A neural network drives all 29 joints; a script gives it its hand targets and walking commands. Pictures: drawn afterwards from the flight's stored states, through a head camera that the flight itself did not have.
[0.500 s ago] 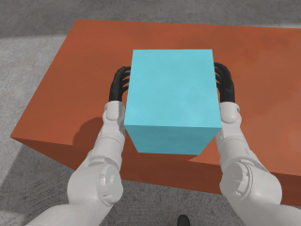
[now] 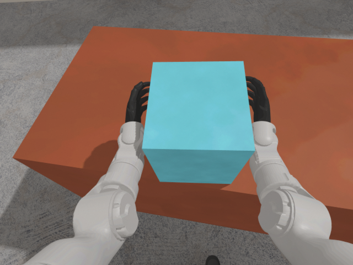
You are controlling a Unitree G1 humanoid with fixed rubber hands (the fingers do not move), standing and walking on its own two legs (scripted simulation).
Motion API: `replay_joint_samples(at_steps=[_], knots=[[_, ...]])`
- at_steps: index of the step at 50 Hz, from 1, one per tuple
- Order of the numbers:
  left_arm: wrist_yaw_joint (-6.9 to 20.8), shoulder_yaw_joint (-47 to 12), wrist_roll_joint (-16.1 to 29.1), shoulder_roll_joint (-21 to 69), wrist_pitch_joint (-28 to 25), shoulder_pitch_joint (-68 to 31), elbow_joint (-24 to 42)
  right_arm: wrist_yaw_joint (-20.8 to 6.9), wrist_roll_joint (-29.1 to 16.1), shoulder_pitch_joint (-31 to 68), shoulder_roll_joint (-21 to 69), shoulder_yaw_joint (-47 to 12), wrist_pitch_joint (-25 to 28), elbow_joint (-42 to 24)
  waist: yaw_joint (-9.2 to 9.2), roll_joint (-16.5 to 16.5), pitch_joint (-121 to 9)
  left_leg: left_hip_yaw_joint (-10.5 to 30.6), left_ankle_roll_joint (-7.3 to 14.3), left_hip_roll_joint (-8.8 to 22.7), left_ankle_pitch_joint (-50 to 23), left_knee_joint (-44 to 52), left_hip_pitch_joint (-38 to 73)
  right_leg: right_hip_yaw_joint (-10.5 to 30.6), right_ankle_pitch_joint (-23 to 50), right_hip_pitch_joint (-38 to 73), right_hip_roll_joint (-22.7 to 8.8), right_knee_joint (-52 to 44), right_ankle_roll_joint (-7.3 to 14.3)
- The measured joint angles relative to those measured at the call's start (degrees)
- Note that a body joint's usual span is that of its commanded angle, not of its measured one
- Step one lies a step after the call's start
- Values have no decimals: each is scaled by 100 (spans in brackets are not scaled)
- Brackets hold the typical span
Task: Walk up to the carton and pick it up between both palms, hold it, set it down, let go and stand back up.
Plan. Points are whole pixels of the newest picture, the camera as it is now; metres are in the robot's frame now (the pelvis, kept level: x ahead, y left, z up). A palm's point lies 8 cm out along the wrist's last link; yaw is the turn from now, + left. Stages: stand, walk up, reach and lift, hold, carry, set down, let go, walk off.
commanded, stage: reach and lift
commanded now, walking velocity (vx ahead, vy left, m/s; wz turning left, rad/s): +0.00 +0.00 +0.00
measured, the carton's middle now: (196, 129) +0.42 -0.05 +0.00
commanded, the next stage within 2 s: none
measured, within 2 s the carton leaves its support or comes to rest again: neither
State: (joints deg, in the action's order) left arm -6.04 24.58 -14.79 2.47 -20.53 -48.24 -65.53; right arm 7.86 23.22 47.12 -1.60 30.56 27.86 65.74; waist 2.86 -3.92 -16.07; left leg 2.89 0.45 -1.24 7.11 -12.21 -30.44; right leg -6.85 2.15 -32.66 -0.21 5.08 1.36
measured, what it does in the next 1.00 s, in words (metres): stands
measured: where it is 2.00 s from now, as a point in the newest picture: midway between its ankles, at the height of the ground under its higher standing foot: outside the picture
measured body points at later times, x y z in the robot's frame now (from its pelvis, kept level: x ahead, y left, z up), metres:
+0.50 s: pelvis -0.02 +0.00 +0.00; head +0.01 +0.00 +0.45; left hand +0.41 +0.10 +0.07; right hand +0.39 -0.19 +0.08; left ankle -0.05 +0.11 -0.74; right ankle +0.01 -0.10 -0.74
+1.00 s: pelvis -0.04 -0.01 +0.01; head -0.05 -0.02 +0.46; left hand +0.39 +0.10 +0.13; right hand +0.37 -0.19 +0.14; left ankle -0.05 +0.11 -0.74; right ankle +0.01 -0.10 -0.74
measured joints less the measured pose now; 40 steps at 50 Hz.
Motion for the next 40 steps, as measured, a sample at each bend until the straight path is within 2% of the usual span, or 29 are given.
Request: replay_joint_samples(at_steps=[13, 21, 29, 34, 40], knots=[[-116, -404, 303, 21, 180, 343, -43, 31, -604, -396, -59, -609, -231, 14, 99, 180, -160, -100, 18, 17, 110, -242, 29, 102, -55, 7, 15, 213, -3], [-249, -838, 722, -37, 582, 615, 106, -28, -968, -478, -74, -991, -708, -37, 47, 163, -258, -134, 26, 13, 209, -490, 123, 134, -146, 89, 5, 466, -4], [-315, -1076, 1090, -208, 921, 317, -30, -28, -1262, -122, -173, -1218, -1219, -5, -19, 80, -208, -74, 20, 10, 318, -744, 393, 75, -308, 350, -12, 781, 7], [-273, -919, 1098, -319, 1050, -62, -218, -17, -1221, 273, -206, -1148, -1550, -3, -8, 62, 79, -23, 14, 6, 299, -709, 806, 28, -326, 764, -19, 781, 11], [-116, -542, 743, -358, 1396, -241, -54, -23, -882, 513, -93, -788, -1869, -96, 109, 99, 308, 62, -17, -3, 166, -468, 1235, -52, -252, 1201, -25, 585, 41]])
